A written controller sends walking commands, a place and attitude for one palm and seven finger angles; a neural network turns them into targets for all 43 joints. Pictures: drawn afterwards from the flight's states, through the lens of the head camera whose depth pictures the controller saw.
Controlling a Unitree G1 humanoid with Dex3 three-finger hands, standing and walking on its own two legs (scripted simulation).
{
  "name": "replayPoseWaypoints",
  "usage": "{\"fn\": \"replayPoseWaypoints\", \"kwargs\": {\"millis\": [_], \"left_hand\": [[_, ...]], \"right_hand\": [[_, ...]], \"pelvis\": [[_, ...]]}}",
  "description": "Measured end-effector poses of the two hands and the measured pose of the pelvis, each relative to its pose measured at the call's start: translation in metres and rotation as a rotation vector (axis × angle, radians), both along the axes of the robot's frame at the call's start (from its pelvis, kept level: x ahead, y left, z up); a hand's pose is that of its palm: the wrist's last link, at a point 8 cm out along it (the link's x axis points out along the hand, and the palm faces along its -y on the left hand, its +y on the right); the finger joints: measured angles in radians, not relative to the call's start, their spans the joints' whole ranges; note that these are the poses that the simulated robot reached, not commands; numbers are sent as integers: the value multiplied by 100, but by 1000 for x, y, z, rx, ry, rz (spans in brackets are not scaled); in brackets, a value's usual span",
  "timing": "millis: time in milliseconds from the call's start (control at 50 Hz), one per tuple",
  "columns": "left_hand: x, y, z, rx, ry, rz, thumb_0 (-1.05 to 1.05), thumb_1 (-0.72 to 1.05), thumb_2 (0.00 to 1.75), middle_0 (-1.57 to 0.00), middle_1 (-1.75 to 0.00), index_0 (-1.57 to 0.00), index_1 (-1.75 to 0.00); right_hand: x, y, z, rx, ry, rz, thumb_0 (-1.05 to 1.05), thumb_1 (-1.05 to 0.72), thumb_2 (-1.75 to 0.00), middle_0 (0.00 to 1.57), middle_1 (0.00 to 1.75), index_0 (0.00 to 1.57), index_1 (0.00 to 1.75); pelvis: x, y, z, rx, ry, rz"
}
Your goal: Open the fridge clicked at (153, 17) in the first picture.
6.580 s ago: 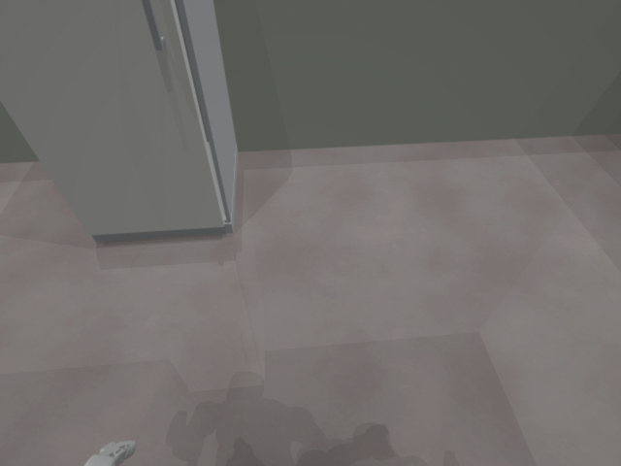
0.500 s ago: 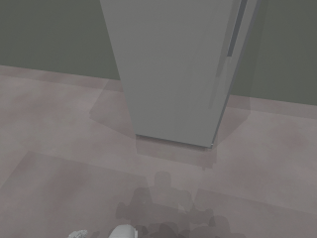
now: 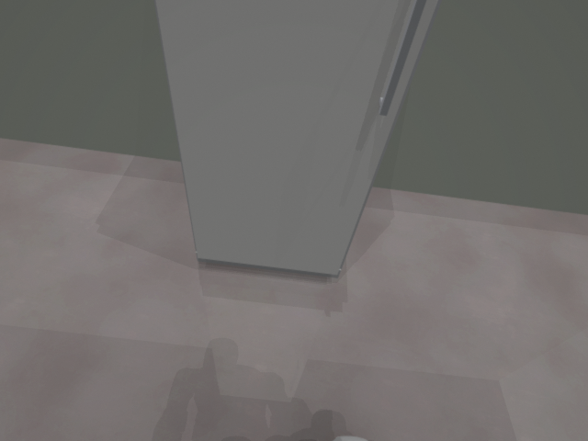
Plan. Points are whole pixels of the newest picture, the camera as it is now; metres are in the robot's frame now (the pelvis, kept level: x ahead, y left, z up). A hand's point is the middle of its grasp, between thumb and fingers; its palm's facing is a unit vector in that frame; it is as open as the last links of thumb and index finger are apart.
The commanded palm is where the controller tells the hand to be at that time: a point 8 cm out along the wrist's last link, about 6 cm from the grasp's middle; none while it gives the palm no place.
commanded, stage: take the last steps up to it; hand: right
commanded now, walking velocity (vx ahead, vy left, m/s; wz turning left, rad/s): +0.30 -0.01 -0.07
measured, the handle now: (415, 7) +0.80 -0.13 +0.27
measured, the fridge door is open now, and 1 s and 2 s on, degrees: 0 0 0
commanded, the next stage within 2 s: come to a stop and stand still in 1.04 s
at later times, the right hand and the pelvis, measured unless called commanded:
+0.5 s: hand out of the picture +0.01 -0.25 -0.18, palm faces +0.09 +0.99 -0.14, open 7.4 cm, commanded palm none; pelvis +0.07 -0.07 +0.00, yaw -1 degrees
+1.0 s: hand (402, 350) +0.33 -0.19 -0.17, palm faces +0.02 +0.98 -0.22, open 7.2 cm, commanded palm none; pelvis +0.25 -0.01 -0.01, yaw +0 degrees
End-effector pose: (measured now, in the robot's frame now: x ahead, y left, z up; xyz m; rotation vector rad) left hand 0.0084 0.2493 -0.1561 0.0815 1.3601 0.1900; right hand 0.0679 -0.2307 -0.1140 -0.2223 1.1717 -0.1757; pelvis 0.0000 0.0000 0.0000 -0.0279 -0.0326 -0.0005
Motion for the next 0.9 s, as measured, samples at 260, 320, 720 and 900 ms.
{"fn": "replayPoseWaypoints", "kwargs": {"millis": [260,320,720,900], "left_hand": [[85,-41,24,48,-102,-175,1,91,90,-20,-29,-19,-29],[110,-64,25,68,-174,-190,1,91,90,-20,-29,-19,-29],[32,-101,14,-2,221,62,1,91,90,-20,-30,-20,-29],[97,-67,-8,-53,289,94,1,90,90,-20,-30,-20,-29]], "right_hand": [[-135,-21,-25,103,297,-203,1,-91,-90,20,30,20,30],[-155,-32,-37,141,391,-227,1,-91,-90,20,30,20,30],[155,-60,-32,87,59,30,1,-91,-90,19,30,19,30],[262,-15,-34,62,-67,65,0,-91,-90,20,30,20,30]], "pelvis": [[17,-34,1,28,27,-39],[26,-52,-8,45,24,-31],[143,-57,-7,21,11,13],[216,-18,-23,33,-3,11]]}}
